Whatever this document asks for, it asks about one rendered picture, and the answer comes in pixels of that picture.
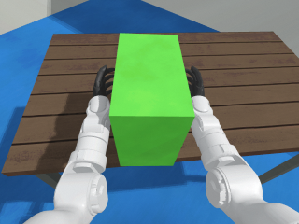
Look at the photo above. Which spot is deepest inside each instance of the right robot upper arm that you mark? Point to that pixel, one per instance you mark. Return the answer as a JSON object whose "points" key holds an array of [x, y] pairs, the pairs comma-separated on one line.
{"points": [[237, 191]]}

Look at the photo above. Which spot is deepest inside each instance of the left robot upper arm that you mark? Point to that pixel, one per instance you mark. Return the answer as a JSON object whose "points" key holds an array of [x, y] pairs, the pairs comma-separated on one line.
{"points": [[78, 198]]}

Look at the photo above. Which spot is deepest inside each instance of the robot left hand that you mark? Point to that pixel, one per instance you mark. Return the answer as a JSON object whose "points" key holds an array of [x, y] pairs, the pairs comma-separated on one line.
{"points": [[100, 86]]}

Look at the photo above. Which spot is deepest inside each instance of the carton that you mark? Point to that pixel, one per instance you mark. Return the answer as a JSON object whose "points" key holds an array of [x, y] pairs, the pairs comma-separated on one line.
{"points": [[151, 108]]}

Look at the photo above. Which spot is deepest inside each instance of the robot right forearm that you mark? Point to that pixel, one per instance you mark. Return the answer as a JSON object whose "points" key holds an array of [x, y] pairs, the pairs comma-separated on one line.
{"points": [[210, 138]]}

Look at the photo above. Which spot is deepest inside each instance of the table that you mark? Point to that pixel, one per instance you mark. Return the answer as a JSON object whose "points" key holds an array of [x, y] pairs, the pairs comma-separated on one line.
{"points": [[251, 80]]}

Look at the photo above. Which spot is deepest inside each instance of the robot right hand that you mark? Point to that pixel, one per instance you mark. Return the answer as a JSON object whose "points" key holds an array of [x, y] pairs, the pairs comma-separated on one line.
{"points": [[197, 84]]}

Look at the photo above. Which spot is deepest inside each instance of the robot left forearm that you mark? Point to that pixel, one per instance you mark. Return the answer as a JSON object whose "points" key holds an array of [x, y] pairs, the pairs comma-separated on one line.
{"points": [[90, 153]]}

